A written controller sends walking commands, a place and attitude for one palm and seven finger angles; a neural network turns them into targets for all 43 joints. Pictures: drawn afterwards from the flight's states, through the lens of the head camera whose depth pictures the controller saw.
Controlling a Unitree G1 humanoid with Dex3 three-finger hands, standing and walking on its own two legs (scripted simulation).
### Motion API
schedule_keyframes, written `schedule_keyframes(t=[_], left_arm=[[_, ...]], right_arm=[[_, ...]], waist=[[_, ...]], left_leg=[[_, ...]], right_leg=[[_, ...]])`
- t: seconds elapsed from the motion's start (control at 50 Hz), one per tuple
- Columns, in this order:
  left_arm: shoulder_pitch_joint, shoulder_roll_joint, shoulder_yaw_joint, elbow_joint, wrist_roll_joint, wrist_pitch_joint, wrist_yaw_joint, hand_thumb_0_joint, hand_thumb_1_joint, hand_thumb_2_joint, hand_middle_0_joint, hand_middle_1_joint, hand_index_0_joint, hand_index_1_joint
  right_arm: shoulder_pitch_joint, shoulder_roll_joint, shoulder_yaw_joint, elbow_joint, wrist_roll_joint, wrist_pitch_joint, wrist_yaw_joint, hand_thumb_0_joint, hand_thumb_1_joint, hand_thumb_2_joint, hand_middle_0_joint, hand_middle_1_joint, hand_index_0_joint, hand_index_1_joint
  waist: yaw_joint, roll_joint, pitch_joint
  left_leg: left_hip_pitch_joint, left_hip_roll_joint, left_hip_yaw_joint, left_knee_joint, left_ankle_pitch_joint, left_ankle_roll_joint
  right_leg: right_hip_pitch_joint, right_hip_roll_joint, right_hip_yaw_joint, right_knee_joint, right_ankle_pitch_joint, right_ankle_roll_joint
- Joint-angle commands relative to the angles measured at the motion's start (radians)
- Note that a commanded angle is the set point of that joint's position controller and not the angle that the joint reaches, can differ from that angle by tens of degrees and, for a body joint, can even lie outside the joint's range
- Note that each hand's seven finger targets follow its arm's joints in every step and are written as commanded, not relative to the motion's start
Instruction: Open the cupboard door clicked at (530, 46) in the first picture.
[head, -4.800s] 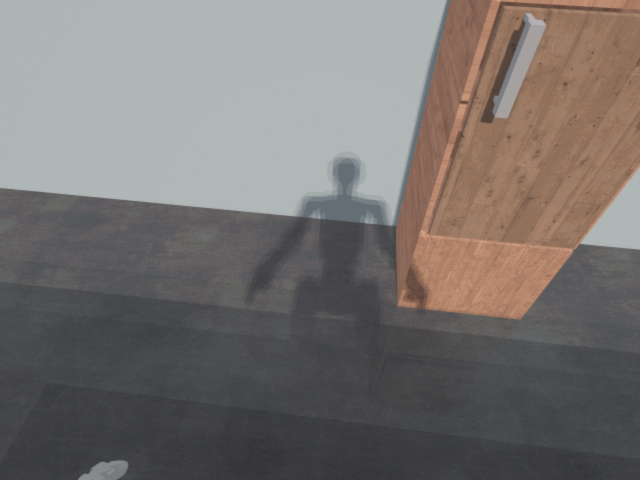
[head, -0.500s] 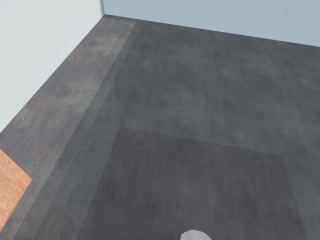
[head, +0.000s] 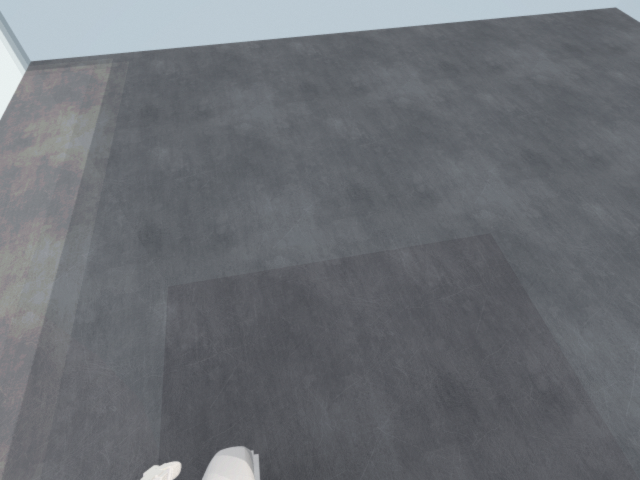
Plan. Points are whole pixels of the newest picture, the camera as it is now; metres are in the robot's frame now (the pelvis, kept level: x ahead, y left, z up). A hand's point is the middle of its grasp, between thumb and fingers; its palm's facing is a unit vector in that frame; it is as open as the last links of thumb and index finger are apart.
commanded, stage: turn to face it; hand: left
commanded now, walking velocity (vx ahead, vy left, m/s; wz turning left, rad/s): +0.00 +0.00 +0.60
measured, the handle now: out of the picture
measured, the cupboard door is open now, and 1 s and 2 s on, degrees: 0 0 0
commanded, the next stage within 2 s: none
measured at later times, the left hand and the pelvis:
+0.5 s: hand out of the picture +0.12 +0.24 -0.17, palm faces +0.24 -0.95 -0.18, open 7.4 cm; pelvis +0.11 +0.05 +0.00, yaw +10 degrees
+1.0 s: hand out of the picture +0.11 +0.18 -0.14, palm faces +0.47 -0.84 -0.26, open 7.4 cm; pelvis +0.11 -0.03 +0.01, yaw +29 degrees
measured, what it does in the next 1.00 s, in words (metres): walks ahead, turning left: left foot, then right foot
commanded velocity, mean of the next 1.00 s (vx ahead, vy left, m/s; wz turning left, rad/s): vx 0.00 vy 0.00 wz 0.60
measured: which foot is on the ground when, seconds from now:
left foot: up 0.00-0.24, down 0.26-0.76, up 0.78-1.00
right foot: down 0.00-0.30, up 0.32-0.76, down 0.78-1.00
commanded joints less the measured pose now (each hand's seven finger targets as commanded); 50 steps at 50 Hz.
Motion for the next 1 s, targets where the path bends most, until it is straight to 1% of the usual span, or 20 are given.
schedule_keyframes(t=[0.0,0.16,0.22,0.24,0.26,0.28,0.3,0.34,0.38,0.44,0.6,0.64,0.7,0.72,0.74,0.76,0.78,0.84,0.9,0.98], left_arm=[[0.050,0.130,0.025,-0.037,0.008,-0.029,0.019,0.000,0.900,0.900,-0.200,-0.300,-0.200,-0.300],[0.134,0.110,-0.008,0.043,0.005,-0.018,0.036,0.000,0.900,0.900,-0.200,-0.300,-0.200,-0.300],[0.146,0.130,0.006,0.045,0.001,0.000,0.047,0.000,0.900,0.900,-0.200,-0.300,-0.200,-0.300],[0.167,0.126,0.007,0.041,-0.003,0.007,0.046,0.000,0.900,0.900,-0.200,-0.300,-0.200,-0.300],[0.202,0.090,0.008,0.025,-0.010,0.013,0.047,0.000,0.900,0.900,-0.200,-0.300,-0.200,-0.300],[0.189,0.080,-0.006,-0.002,-0.012,0.016,0.047,0.000,0.900,0.900,-0.200,-0.300,-0.200,-0.300],[0.123,0.105,0.007,-0.009,-0.003,0.028,0.050,0.000,0.900,0.900,-0.200,-0.300,-0.200,-0.300],[0.066,0.094,0.021,-0.025,0.003,0.031,0.037,0.000,0.900,0.900,-0.200,-0.300,-0.200,-0.300],[0.090,0.080,0.026,-0.023,0.005,0.042,0.029,0.000,0.900,0.900,-0.200,-0.300,-0.200,-0.300],[0.097,0.077,0.034,-0.029,0.008,0.057,0.029,0.000,0.900,0.900,-0.200,-0.300,-0.200,-0.300],[0.011,0.081,0.035,-0.102,0.003,0.061,0.031,0.000,0.900,0.900,-0.200,-0.300,-0.200,-0.300],[0.022,0.084,0.033,-0.113,-0.002,0.060,0.033,0.000,0.900,0.900,-0.200,-0.300,-0.200,-0.300],[0.113,0.109,0.036,-0.105,-0.009,0.053,0.037,0.000,0.900,0.900,-0.200,-0.300,-0.200,-0.300],[0.158,0.149,0.046,-0.101,-0.003,0.046,0.042,0.000,0.900,0.900,-0.200,-0.300,-0.200,-0.300],[0.166,0.253,0.063,-0.112,0.015,0.037,0.050,0.000,0.900,0.900,-0.200,-0.300,-0.200,-0.300],[0.100,0.289,0.053,-0.139,0.012,0.047,0.049,0.000,0.900,0.900,-0.200,-0.300,-0.200,-0.300],[0.052,0.256,0.060,-0.156,0.009,0.043,0.054,0.000,0.900,0.900,-0.200,-0.300,-0.200,-0.300],[-0.051,0.172,0.026,-0.169,0.012,0.033,0.046,0.000,0.900,0.900,-0.200,-0.300,-0.200,-0.300],[0.004,0.184,0.026,-0.156,0.016,0.032,0.047,0.000,0.900,0.900,-0.200,-0.300,-0.200,-0.300],[0.092,0.217,0.031,-0.124,0.018,0.037,0.042,0.000,0.900,0.900,-0.200,-0.300,-0.200,-0.300]], right_arm=[[0.105,-0.045,-0.011,-0.022,-0.004,0.005,-0.002,0.000,-0.900,-0.900,0.200,0.300,0.200,0.300],[-0.067,-0.029,0.009,-0.022,0.012,-0.004,0.006,0.000,-0.900,-0.900,0.200,0.300,0.200,0.300],[-0.013,-0.063,-0.001,-0.004,0.003,-0.001,0.008,0.000,-0.900,-0.900,0.200,0.300,0.200,0.300],[0.038,-0.106,-0.010,0.003,-0.001,-0.002,0.008,0.000,-0.900,-0.900,0.200,0.300,0.200,0.300],[0.077,-0.173,-0.026,-0.002,-0.008,0.002,0.004,0.000,-0.900,-0.900,0.200,0.300,0.200,0.300],[0.112,-0.208,-0.029,0.002,0.001,0.009,-0.004,0.000,-0.900,-0.900,0.200,0.300,0.200,0.300],[0.110,-0.201,-0.032,0.008,0.001,0.014,-0.014,0.000,-0.900,-0.900,0.200,0.300,0.200,0.300],[0.030,-0.173,-0.032,-0.029,0.000,0.014,-0.015,0.000,-0.900,-0.900,0.200,0.300,0.200,0.300],[-0.025,-0.159,-0.035,-0.055,0.001,0.012,-0.013,0.000,-0.900,-0.900,0.200,0.300,0.200,0.300],[-0.023,-0.168,-0.044,-0.067,0.003,0.014,-0.009,0.000,-0.900,-0.900,0.200,0.300,0.200,0.300],[0.011,-0.209,-0.077,-0.079,-0.003,0.029,-0.002,0.000,-0.900,-0.900,0.200,0.300,0.200,0.300],[-0.002,-0.218,-0.084,-0.090,-0.005,0.036,0.000,0.000,-0.900,-0.900,0.200,0.300,0.200,0.300],[-0.043,-0.216,-0.091,-0.118,0.001,0.044,0.006,0.000,-0.900,-0.900,0.200,0.300,0.200,0.300],[-0.052,-0.183,-0.089,-0.130,0.007,0.047,0.011,0.000,-0.900,-0.900,0.200,0.300,0.200,0.300],[-0.036,-0.107,-0.078,-0.153,0.014,0.048,0.015,0.000,-0.900,-0.900,0.200,0.300,0.200,0.300],[-0.055,-0.125,-0.080,-0.172,-0.002,0.045,0.013,0.000,-0.900,-0.900,0.200,0.300,0.200,0.300],[-0.069,-0.149,-0.085,-0.172,-0.005,0.057,0.015,0.000,-0.900,-0.900,0.200,0.300,0.200,0.300],[-0.025,-0.127,-0.077,-0.119,-0.005,0.071,0.034,0.000,-0.900,-0.900,0.200,0.300,0.200,0.300],[-0.047,-0.117,-0.069,-0.122,0.000,0.076,0.039,0.000,-0.900,-0.900,0.200,0.300,0.200,0.300],[-0.142,-0.119,-0.058,-0.149,0.005,0.073,0.040,0.000,-0.900,-0.900,0.200,0.300,0.200,0.300]], waist=[[-0.004,-0.082,-0.118],[0.062,-0.122,-0.064],[0.038,-0.060,-0.075],[0.024,0.028,-0.124],[0.020,0.191,-0.159],[0.012,0.350,-0.184],[-0.004,0.231,-0.178],[0.021,0.112,-0.123],[0.045,0.086,-0.132],[0.041,0.103,-0.142],[0.011,0.149,-0.155],[0.017,0.176,-0.158],[0.064,0.164,-0.178],[0.088,0.084,-0.188],[0.097,-0.222,-0.167],[0.087,-0.275,-0.115],[0.067,-0.238,-0.101],[0.004,-0.168,0.006],[0.030,-0.181,-0.015],[0.081,-0.203,-0.049]], left_leg=[[0.013,-0.014,-0.015,-0.130,0.077,-0.003],[0.125,-0.088,0.006,-0.515,0.101,0.037],[0.257,-0.112,0.015,-0.685,0.228,0.057],[0.382,-0.062,-0.052,-0.718,0.484,0.091],[0.510,0.112,-0.247,-0.732,0.774,0.192],[0.538,0.231,-0.439,-0.828,0.918,0.309],[0.479,0.221,-0.456,-0.865,0.744,0.326],[0.379,0.143,-0.388,-0.889,0.482,0.286],[0.328,0.087,-0.308,-0.917,0.356,0.247],[0.296,0.051,-0.315,-0.947,0.231,0.238],[0.325,0.033,-0.414,-0.904,0.239,0.255],[0.287,0.018,-0.441,-0.888,0.255,0.247],[0.185,-0.038,-0.433,-0.826,0.237,0.194],[0.064,-0.094,-0.385,-0.748,0.126,0.139],[-0.149,-0.229,-0.193,-0.497,-0.110,0.050],[-0.156,-0.234,-0.116,-0.272,-0.223,0.033],[-0.110,-0.197,-0.136,-0.141,-0.203,0.040],[-0.080,-0.149,-0.084,0.006,-0.045,0.017],[-0.046,-0.143,-0.040,-0.070,-0.042,-0.003],[-0.007,-0.144,0.000,-0.240,-0.098,-0.008]], right_leg=[[0.036,-0.263,0.190,-0.240,0.398,-0.081],[0.184,-0.306,0.114,-0.197,0.559,-0.035],[0.202,-0.300,0.056,-0.035,0.538,0.018],[0.132,-0.259,0.011,0.096,0.424,0.063],[-0.038,-0.170,-0.053,0.253,0.104,0.123],[-0.140,-0.096,-0.028,0.494,-0.416,0.160],[-0.174,-0.103,0.057,0.600,-0.431,0.153],[-0.210,-0.140,0.091,0.621,-0.320,0.153],[-0.180,-0.144,0.078,0.581,-0.234,0.161],[-0.167,-0.141,0.076,0.537,-0.186,0.172],[-0.145,-0.100,0.076,0.341,-0.224,0.180],[-0.076,-0.081,0.071,0.252,-0.224,0.172],[0.135,-0.064,0.056,-0.028,-0.092,0.159],[0.278,-0.135,0.111,-0.179,-0.062,0.134],[0.375,-0.419,0.399,-0.327,-0.194,0.044],[0.200,-0.572,0.464,-0.337,-0.154,-0.032],[0.101,-0.550,0.438,-0.328,-0.134,-0.045],[0.027,-0.387,0.156,-0.241,0.081,0.004],[0.091,-0.379,0.075,-0.214,0.180,0.009],[0.191,-0.411,0.049,-0.181,0.294,-0.007]])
